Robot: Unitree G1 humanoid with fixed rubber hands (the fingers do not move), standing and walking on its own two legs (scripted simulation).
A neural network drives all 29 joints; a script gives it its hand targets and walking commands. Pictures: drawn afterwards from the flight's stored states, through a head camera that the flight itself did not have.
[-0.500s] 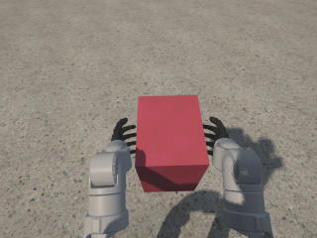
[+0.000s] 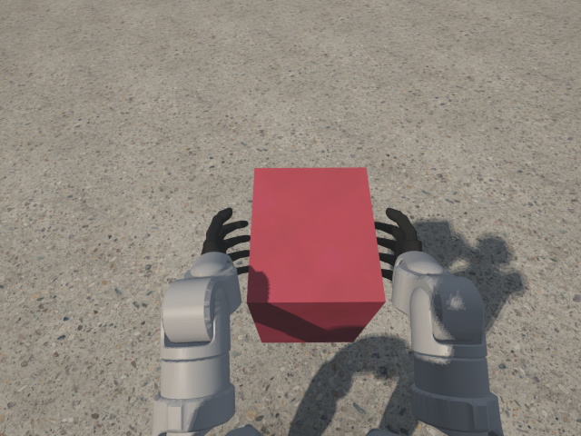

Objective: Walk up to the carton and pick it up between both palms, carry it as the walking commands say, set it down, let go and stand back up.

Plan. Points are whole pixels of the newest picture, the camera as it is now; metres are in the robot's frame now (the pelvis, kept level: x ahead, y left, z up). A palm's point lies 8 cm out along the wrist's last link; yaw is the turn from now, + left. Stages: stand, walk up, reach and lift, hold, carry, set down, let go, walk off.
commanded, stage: carry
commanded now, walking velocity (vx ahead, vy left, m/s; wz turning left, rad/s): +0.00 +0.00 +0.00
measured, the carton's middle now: (308, 264) +0.35 +0.01 +0.04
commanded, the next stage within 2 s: hold in 1.76 s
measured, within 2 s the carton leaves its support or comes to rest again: neither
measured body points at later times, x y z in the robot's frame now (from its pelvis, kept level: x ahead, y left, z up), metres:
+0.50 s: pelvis -0.08 +0.03 +0.00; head -0.07 +0.04 +0.45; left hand +0.23 +0.16 +0.09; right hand +0.24 -0.08 +0.09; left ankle -0.06 +0.13 -0.71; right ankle +0.05 -0.09 -0.70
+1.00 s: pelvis -0.13 +0.03 +0.00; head -0.14 +0.03 +0.45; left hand +0.17 +0.18 +0.11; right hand +0.19 -0.07 +0.10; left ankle -0.06 +0.13 -0.71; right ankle +0.00 -0.08 -0.70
